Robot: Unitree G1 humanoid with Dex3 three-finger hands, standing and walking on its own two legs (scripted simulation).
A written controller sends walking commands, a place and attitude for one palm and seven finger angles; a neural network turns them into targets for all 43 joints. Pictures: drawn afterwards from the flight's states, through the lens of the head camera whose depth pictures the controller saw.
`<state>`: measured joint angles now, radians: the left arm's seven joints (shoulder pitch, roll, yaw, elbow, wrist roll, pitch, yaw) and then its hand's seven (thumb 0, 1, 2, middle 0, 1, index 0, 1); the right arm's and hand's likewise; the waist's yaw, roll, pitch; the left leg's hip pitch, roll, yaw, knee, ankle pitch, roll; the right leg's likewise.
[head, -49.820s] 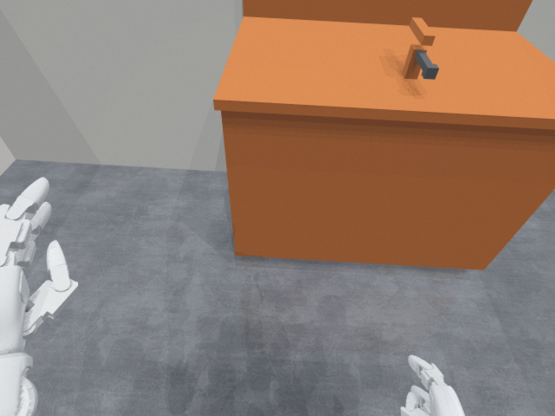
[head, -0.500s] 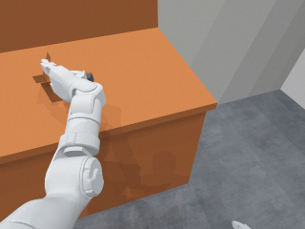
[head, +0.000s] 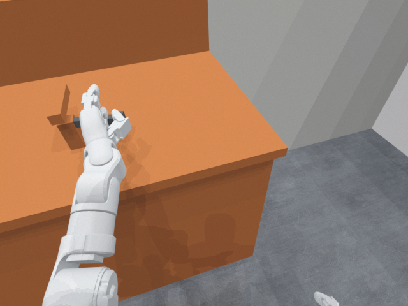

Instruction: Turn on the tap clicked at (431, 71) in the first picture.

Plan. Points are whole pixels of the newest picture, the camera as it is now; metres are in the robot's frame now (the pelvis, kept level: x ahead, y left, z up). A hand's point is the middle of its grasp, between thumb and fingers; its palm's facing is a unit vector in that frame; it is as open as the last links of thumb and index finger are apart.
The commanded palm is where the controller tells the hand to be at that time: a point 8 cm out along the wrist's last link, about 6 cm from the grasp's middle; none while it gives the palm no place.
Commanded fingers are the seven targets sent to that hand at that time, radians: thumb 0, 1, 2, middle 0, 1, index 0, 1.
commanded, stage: draw the hand back beside the body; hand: left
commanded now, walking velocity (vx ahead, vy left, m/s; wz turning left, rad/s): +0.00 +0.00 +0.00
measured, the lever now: (119, 119) +0.51 +0.24 +0.12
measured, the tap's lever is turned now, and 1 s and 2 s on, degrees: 76 76 76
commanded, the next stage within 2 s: step back with the hand held close in 1.26 s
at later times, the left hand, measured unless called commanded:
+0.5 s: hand (83, 177) +0.27 +0.21 +0.18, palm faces +0.31 -0.92 -0.23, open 7.6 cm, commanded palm +0.23 +0.26 +0.18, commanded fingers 0.00 0.90 0.90 -0.19 -0.26 -0.19 -0.26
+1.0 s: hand (31, 235) +0.18 +0.25 +0.17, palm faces +0.42 -0.84 -0.34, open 7.5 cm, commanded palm +0.13 +0.29 +0.18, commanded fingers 0.00 0.90 0.90 -0.20 -0.30 -0.20 -0.30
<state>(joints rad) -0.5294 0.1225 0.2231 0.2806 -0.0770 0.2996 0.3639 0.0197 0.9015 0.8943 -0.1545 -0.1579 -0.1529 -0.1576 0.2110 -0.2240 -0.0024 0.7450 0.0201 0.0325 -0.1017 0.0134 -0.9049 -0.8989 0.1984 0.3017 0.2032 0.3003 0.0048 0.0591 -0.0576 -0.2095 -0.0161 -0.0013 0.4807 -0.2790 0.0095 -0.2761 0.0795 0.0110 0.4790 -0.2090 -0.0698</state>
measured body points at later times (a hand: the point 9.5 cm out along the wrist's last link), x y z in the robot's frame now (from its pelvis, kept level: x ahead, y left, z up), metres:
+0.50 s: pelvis -0.02 +0.00 +0.01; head -0.04 -0.02 +0.46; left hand +0.25 +0.26 +0.19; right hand +0.19 -0.20 -0.08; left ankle -0.02 +0.12 -0.74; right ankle +0.02 -0.07 -0.74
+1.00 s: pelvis -0.02 +0.01 +0.01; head -0.04 -0.02 +0.46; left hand +0.15 +0.29 +0.19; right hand +0.17 -0.20 -0.08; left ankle -0.02 +0.12 -0.74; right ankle +0.03 -0.07 -0.74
